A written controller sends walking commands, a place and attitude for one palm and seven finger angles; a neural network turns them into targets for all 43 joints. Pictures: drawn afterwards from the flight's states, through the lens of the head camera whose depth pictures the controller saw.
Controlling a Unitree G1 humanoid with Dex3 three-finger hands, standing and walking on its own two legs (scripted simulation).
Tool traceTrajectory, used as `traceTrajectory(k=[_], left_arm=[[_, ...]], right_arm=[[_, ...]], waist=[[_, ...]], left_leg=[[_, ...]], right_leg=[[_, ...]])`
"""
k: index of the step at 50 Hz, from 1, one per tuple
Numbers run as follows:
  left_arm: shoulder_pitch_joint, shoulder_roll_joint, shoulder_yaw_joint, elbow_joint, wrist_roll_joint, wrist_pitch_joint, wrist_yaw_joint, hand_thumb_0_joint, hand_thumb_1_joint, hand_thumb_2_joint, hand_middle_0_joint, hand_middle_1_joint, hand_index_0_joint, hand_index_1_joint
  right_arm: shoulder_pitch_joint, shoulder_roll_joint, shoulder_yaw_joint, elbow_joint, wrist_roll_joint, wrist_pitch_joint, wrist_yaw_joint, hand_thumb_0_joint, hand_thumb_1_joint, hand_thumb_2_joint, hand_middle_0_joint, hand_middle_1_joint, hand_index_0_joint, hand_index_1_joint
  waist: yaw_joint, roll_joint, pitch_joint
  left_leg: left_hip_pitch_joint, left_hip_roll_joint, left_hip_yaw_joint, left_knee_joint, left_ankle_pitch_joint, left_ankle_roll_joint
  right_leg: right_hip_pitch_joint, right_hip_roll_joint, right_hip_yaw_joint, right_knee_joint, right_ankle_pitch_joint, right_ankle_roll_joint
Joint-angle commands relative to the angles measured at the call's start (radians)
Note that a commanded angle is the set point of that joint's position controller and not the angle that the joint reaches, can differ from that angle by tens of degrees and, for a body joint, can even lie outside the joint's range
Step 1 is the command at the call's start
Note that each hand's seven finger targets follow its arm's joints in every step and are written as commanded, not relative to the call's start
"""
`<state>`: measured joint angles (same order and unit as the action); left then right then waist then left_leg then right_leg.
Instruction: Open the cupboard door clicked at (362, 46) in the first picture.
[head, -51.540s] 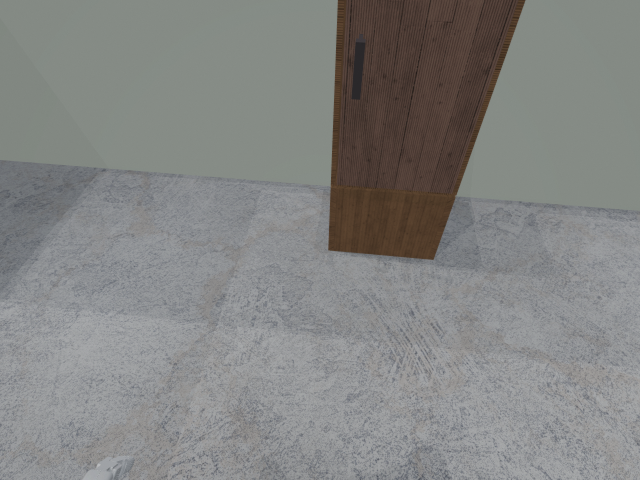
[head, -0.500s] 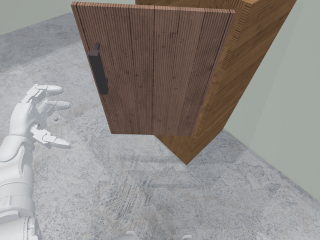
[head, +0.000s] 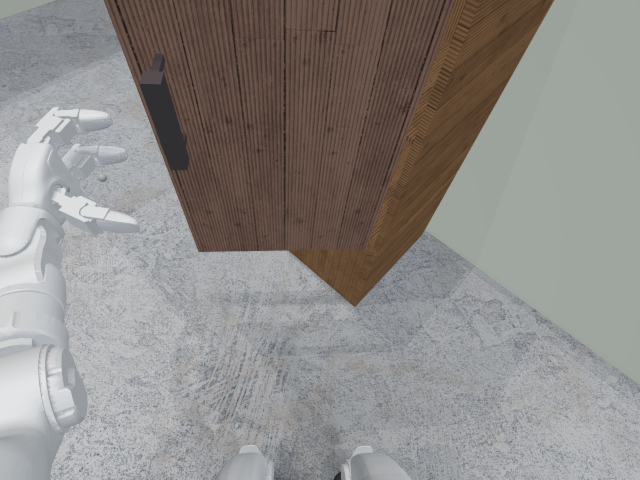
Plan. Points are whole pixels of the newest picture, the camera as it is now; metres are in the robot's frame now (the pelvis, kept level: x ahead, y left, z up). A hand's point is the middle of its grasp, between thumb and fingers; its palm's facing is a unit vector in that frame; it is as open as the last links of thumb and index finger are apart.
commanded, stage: move the hooked fingers beside the handle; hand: left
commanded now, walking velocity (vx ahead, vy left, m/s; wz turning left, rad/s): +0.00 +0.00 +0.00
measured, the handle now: (169, 115) +0.57 +0.19 +0.08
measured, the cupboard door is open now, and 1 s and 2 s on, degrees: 46 46 46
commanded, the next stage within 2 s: slide the fingers in behind the handle in 1.26 s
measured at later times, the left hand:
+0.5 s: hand (127, 133) +0.53 +0.23 +0.09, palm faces +0.02 -1.00 +0.00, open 14.0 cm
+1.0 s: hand (119, 147) +0.51 +0.24 +0.08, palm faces +0.00 -1.00 +0.01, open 14.0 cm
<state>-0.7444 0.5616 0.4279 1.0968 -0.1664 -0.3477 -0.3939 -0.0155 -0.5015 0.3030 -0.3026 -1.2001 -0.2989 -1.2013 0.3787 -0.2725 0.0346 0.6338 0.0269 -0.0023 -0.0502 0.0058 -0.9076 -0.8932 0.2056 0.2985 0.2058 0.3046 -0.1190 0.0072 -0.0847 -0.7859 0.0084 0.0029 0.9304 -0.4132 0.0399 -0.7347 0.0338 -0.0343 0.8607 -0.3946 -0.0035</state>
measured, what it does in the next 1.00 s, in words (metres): stands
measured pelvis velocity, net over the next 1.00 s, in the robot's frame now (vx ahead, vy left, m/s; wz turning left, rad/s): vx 0.01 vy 0.01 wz -0.02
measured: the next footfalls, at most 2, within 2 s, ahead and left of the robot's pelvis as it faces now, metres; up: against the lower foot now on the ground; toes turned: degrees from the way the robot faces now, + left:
none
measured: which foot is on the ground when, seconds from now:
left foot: down 0.00-1.00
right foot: down 0.00-1.00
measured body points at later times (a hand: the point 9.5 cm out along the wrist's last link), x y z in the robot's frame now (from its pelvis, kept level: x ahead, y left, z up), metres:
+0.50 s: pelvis +0.00 -0.01 -0.01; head +0.13 +0.02 +0.42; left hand +0.52 +0.29 +0.10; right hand -0.03 -0.28 -0.11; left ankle +0.02 +0.09 -0.69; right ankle +0.01 -0.12 -0.69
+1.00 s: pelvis +0.01 +0.01 -0.01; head +0.14 +0.04 +0.43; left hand +0.51 +0.30 +0.08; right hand +0.01 -0.26 -0.11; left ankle +0.02 +0.09 -0.69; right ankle +0.01 -0.12 -0.69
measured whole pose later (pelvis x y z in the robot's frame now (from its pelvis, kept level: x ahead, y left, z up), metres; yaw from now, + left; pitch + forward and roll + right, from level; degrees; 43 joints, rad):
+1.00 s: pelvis +0.01 +0.01 -0.01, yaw -1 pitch +20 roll -5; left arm -0.91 0.64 0.43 1.21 -0.12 -0.32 -0.39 -0.02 -0.50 0.30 -0.30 -1.20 -0.30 -1.20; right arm 0.41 -0.27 0.04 0.60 0.00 0.09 -0.03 0.00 -0.91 -0.89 0.21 0.30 0.21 0.30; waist -0.17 0.01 -0.10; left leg -0.88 0.03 -0.01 0.98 -0.45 0.05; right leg -0.81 0.05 -0.05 0.87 -0.41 0.00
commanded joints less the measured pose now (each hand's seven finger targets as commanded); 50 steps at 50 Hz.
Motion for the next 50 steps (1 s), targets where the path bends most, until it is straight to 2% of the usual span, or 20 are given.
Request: traceTrajectory(k=[1,4,5,8,11,15,20,23,28,30,33,35,36,37,40,41,45,47,48,50], left_arm=[[-0.479,0.284,0.029,-0.189,-0.011,-0.087,-0.001,0.000,-0.500,0.300,-0.300,-1.200,-0.300,-1.200],[-0.514,0.264,0.009,-0.147,-0.007,-0.074,0.000,0.000,-0.500,0.300,-0.300,-1.200,-0.300,-1.200],[-0.535,0.297,0.025,-0.135,-0.002,-0.067,0.004,0.000,-0.500,0.300,-0.300,-1.200,-0.300,-1.200],[-0.550,0.366,0.064,-0.087,0.010,-0.051,0.017,0.000,-0.500,0.300,-0.300,-1.200,-0.300,-1.200],[-0.587,0.404,0.074,-0.090,0.038,-0.055,0.029,0.000,-0.500,0.300,-0.300,-1.200,-0.300,-1.200],[-0.657,0.430,0.076,-0.097,0.050,-0.076,0.035,0.000,-0.500,0.300,-0.300,-1.200,-0.300,-1.200],[-0.683,0.427,0.057,-0.007,0.056,-0.041,0.018,0.000,-0.500,0.300,-0.300,-1.200,-0.300,-1.200],[-0.598,0.453,0.088,0.018,0.059,-0.022,0.009,0.000,-0.500,0.300,-0.300,-1.200,-0.300,-1.200],[-0.628,0.486,0.105,-0.054,0.056,-0.034,0.003,0.000,-0.500,0.300,-0.300,-1.200,-0.300,-1.200],[-0.630,0.553,0.153,-0.101,0.060,-0.052,0.003,0.000,-0.500,0.300,-0.300,-1.200,-0.300,-1.200],[-0.624,0.481,0.116,-0.149,0.047,-0.072,0.000,0.000,-0.500,0.300,-0.300,-1.200,-0.300,-1.200],[-0.599,0.486,0.123,-0.134,0.047,-0.066,-0.001,0.000,-0.500,0.300,-0.300,-1.200,-0.300,-1.200],[-0.584,0.455,0.107,-0.113,0.039,-0.054,-0.006,0.000,-0.500,0.300,-0.300,-1.200,-0.300,-1.200],[-0.565,0.458,0.112,-0.100,0.037,-0.045,-0.010,0.000,-0.500,0.300,-0.300,-1.200,-0.300,-1.200],[-0.551,0.385,0.056,-0.104,0.032,-0.027,-0.023,0.000,-0.500,0.300,-0.300,-1.200,-0.300,-1.200],[-0.532,0.349,0.035,-0.093,0.027,-0.020,-0.025,0.000,-0.500,0.300,-0.300,-1.200,-0.300,-1.200],[-0.582,0.310,0.009,-0.092,0.017,-0.026,-0.009,0.000,-0.500,0.300,-0.300,-1.200,-0.300,-1.200],[-0.593,0.324,0.027,-0.088,0.019,-0.038,0.008,0.000,-0.500,0.300,-0.300,-1.200,-0.300,-1.200],[-0.616,0.351,0.046,-0.107,0.020,-0.052,0.020,0.000,-0.500,0.300,-0.300,-1.200,-0.300,-1.200],[-0.656,0.340,0.036,-0.138,0.035,-0.071,0.037,0.000,-0.500,0.300,-0.300,-1.200,-0.300,-1.200]], right_arm=[[0.119,-0.191,-0.066,-0.063,-0.004,-0.007,-0.016,0.000,-0.900,-0.900,0.200,0.300,0.200,0.300],[0.139,-0.195,-0.067,-0.051,-0.006,0.001,-0.014,0.000,-0.900,-0.900,0.200,0.300,0.200,0.300],[0.143,-0.199,-0.065,-0.045,-0.008,0.004,-0.015,0.000,-0.900,-0.900,0.200,0.300,0.200,0.300],[0.162,-0.205,-0.059,-0.051,-0.009,0.014,-0.017,0.000,-0.900,-0.900,0.200,0.300,0.200,0.300],[0.176,-0.205,-0.057,-0.057,-0.015,0.024,-0.013,0.000,-0.900,-0.900,0.200,0.300,0.200,0.300],[0.194,-0.209,-0.056,-0.058,-0.021,0.036,-0.010,0.000,-0.900,-0.900,0.200,0.300,0.200,0.300],[0.218,-0.213,-0.048,-0.052,-0.021,0.049,-0.010,0.000,-0.900,-0.900,0.200,0.300,0.200,0.300],[0.238,-0.214,-0.048,-0.067,-0.025,0.057,-0.006,0.000,-0.900,-0.900,0.200,0.300,0.200,0.300],[0.245,-0.210,-0.049,-0.079,-0.026,0.070,-0.004,0.000,-0.900,-0.900,0.200,0.300,0.200,0.300],[0.245,-0.216,-0.056,-0.083,-0.029,0.073,-0.004,0.000,-0.900,-0.900,0.200,0.300,0.200,0.300],[0.242,-0.203,-0.058,-0.080,-0.028,0.079,0.003,0.000,-0.900,-0.900,0.200,0.300,0.200,0.300],[0.241,-0.209,-0.061,-0.071,-0.027,0.083,0.005,0.000,-0.900,-0.900,0.200,0.300,0.200,0.300],[0.242,-0.206,-0.061,-0.068,-0.026,0.086,0.005,0.000,-0.900,-0.900,0.200,0.300,0.200,0.300],[0.242,-0.207,-0.062,-0.069,-0.025,0.088,0.005,0.000,-0.900,-0.900,0.200,0.300,0.200,0.300],[0.238,-0.202,-0.063,-0.064,-0.024,0.094,0.007,0.000,-0.900,-0.900,0.200,0.300,0.200,0.300],[0.236,-0.201,-0.062,-0.068,-0.023,0.094,0.010,0.000,-0.900,-0.900,0.200,0.300,0.200,0.300],[0.225,-0.201,-0.062,-0.064,-0.023,0.096,0.008,0.000,-0.900,-0.900,0.200,0.300,0.200,0.300],[0.221,-0.205,-0.064,-0.066,-0.025,0.092,0.008,0.000,-0.900,-0.900,0.200,0.300,0.200,0.300],[0.222,-0.207,-0.061,-0.065,-0.027,0.090,0.005,0.000,-0.900,-0.900,0.200,0.300,0.200,0.300],[0.217,-0.200,-0.064,-0.060,-0.030,0.086,0.008,0.000,-0.900,-0.900,0.200,0.300,0.200,0.300]], waist=[[-0.017,0.145,-0.403],[-0.033,0.144,-0.400],[-0.032,0.155,-0.391],[-0.034,0.108,-0.377],[-0.036,0.136,-0.421],[-0.061,0.154,-0.454],[-0.086,0.150,-0.430],[-0.057,0.142,-0.461],[-0.060,0.148,-0.484],[-0.045,0.181,-0.535],[-0.048,0.242,-0.551],[-0.049,0.235,-0.534],[-0.058,0.207,-0.510],[-0.049,0.199,-0.492],[-0.051,0.237,-0.471],[-0.055,0.217,-0.453],[-0.076,0.179,-0.399],[-0.073,0.158,-0.396],[-0.070,0.180,-0.402],[-0.069,0.227,-0.461]], left_leg=[[0.365,0.021,-0.084,-0.108,0.328,-0.021],[0.367,0.024,-0.088,-0.101,0.333,-0.021],[0.348,0.024,-0.088,-0.099,0.325,-0.020],[0.269,0.016,-0.077,-0.090,0.298,-0.008],[0.264,0.017,-0.071,-0.075,0.308,-0.007],[0.280,0.022,-0.073,-0.056,0.329,-0.006],[0.245,0.025,-0.071,-0.042,0.332,-0.002],[0.231,0.021,-0.061,-0.036,0.369,0.000],[0.223,0.023,-0.050,-0.025,0.393,0.004],[0.248,0.026,-0.053,-0.026,0.423,-0.001],[0.337,0.027,-0.055,-0.020,0.486,-0.007],[0.358,0.034,-0.065,-0.022,0.498,-0.011],[0.345,0.033,-0.062,-0.025,0.496,-0.007],[0.327,0.031,-0.060,-0.031,0.484,-0.007],[0.382,0.036,-0.071,-0.034,0.538,-0.016],[0.379,0.035,-0.071,-0.037,0.525,-0.015],[0.361,0.038,-0.083,-0.044,0.485,-0.017],[0.346,0.035,-0.089,-0.046,0.441,-0.016],[0.355,0.036,-0.094,-0.043,0.458,-0.019],[0.412,0.039,-0.106,-0.034,0.502,-0.031]], right_leg=[[0.023,0.012,0.003,-0.084,0.201,-0.023],[-0.003,0.016,0.000,-0.083,0.198,-0.022],[-0.006,0.013,0.000,-0.081,0.194,-0.022],[0.034,0.014,0.010,-0.081,0.204,-0.020],[0.036,0.014,0.016,-0.071,0.215,-0.015],[0.021,0.019,0.018,-0.063,0.229,-0.013],[0.000,0.022,0.017,-0.064,0.240,-0.009],[0.040,0.025,0.018,-0.055,0.283,-0.013],[0.064,0.030,0.024,-0.050,0.323,-0.009],[0.091,0.030,0.027,-0.045,0.348,-0.010],[0.049,0.037,0.017,-0.045,0.362,-0.015],[0.023,0.040,0.009,-0.051,0.348,-0.014],[0.031,0.041,0.008,-0.058,0.358,-0.012],[0.045,0.040,0.007,-0.061,0.358,-0.012],[-0.009,0.040,-0.006,-0.063,0.349,-0.016],[-0.017,0.042,-0.008,-0.069,0.337,-0.015],[-0.053,0.040,-0.015,-0.068,0.299,-0.016],[-0.057,0.039,-0.014,-0.066,0.267,-0.017],[-0.063,0.037,-0.014,-0.057,0.267,-0.022],[-0.083,0.035,-0.014,-0.046,0.267,-0.022]])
